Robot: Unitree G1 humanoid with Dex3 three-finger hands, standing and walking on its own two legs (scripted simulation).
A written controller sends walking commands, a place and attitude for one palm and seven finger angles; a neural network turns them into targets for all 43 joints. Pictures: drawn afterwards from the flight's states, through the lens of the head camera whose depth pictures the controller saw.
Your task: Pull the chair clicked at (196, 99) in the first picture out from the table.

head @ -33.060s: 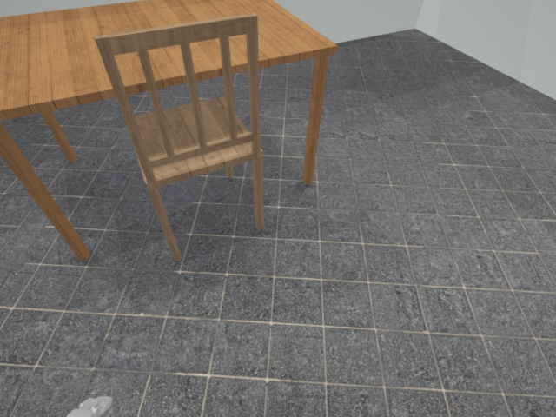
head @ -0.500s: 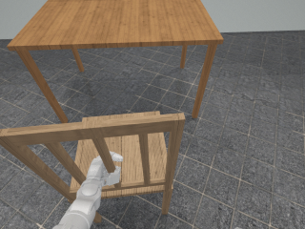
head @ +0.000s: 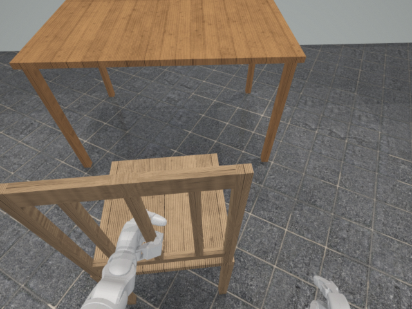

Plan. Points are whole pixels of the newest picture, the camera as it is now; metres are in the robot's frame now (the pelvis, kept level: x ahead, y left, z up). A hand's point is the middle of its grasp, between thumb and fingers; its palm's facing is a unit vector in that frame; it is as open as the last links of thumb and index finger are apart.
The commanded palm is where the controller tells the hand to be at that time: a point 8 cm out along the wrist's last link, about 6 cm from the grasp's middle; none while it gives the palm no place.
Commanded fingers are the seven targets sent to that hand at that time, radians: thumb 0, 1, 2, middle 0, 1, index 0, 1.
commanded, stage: open the thumb and straighten the fingers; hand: left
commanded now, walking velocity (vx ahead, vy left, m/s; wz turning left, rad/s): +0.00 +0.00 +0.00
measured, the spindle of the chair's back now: (148, 232) +0.28 +0.15 -0.06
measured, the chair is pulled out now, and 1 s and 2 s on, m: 0.57 0.57 0.57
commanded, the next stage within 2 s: draw the fingers out of the gap in 0.80 s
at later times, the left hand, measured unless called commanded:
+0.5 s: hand (149, 241) +0.27 +0.14 -0.08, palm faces -0.01 -0.99 -0.16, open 13.1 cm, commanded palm +0.25 +0.19 -0.06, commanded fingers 0.00 -0.55 0.20 -0.17 -0.51 -0.17 -0.51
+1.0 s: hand (140, 254) +0.24 +0.16 -0.08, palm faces +0.00 -0.99 -0.17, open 17.4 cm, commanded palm +0.22 +0.21 -0.06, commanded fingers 0.00 -0.55 0.20 0.00 0.00 0.00 0.00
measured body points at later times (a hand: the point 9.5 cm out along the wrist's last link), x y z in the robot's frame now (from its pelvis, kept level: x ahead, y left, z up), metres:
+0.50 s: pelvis +0.02 +0.01 -0.03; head +0.07 -0.01 +0.42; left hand +0.27 +0.20 -0.07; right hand +0.15 -0.24 -0.14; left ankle -0.01 +0.15 -0.74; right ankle +0.02 -0.14 -0.74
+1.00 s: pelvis +0.03 +0.01 -0.05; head +0.07 +0.00 +0.40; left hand +0.24 +0.21 -0.07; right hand +0.21 -0.24 -0.13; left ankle -0.01 +0.15 -0.74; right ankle +0.02 -0.14 -0.74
